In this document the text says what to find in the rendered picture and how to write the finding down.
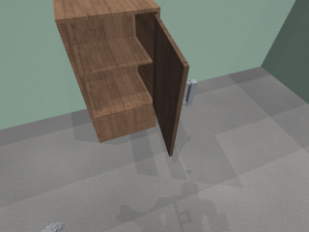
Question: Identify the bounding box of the robot left hand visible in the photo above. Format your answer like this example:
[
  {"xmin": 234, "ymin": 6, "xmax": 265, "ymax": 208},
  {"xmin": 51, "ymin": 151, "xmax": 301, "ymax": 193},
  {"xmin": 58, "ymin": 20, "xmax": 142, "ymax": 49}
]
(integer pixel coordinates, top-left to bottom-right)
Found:
[{"xmin": 41, "ymin": 222, "xmax": 65, "ymax": 232}]

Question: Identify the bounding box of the handle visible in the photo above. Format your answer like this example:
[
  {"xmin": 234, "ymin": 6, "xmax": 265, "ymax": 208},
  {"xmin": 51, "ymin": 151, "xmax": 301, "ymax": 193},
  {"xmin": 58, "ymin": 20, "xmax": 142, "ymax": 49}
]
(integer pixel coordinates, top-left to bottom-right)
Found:
[{"xmin": 182, "ymin": 79, "xmax": 197, "ymax": 106}]

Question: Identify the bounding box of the cupboard door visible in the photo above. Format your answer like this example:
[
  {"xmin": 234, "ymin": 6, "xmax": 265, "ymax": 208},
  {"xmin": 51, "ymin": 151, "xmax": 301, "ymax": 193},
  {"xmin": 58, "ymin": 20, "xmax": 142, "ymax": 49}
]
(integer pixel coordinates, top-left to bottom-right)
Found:
[{"xmin": 153, "ymin": 14, "xmax": 190, "ymax": 157}]

